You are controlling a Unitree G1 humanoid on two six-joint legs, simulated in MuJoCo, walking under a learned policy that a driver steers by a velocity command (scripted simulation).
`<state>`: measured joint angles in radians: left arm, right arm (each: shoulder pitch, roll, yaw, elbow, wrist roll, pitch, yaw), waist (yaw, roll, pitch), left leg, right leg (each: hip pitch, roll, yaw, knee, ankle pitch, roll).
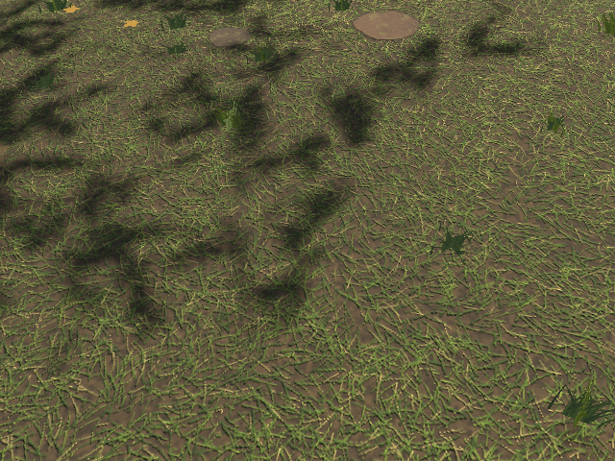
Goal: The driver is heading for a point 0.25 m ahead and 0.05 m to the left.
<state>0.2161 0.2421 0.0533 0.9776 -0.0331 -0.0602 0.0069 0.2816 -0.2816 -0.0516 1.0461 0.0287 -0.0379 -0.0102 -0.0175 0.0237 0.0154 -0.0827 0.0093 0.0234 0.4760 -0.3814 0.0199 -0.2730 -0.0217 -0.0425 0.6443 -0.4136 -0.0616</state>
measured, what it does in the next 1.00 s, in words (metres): walks ahead: left foot, then right foot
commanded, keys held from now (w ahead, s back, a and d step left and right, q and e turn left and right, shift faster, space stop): w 0.04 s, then no key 0.96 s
